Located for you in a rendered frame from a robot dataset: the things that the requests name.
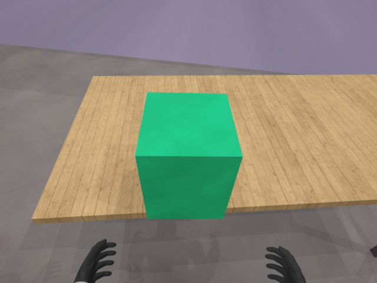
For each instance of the table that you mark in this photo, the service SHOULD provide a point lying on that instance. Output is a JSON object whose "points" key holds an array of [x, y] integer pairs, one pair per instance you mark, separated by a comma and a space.
{"points": [[308, 141]]}

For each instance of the carton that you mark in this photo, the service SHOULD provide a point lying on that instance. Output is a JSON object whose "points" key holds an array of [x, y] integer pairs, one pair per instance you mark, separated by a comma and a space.
{"points": [[188, 155]]}

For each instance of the robot left hand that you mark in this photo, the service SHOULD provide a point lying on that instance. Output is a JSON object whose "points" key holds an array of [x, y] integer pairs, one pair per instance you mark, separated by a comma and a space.
{"points": [[87, 272]]}

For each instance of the robot right hand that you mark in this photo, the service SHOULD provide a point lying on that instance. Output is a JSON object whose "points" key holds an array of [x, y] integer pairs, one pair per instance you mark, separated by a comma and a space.
{"points": [[290, 270]]}

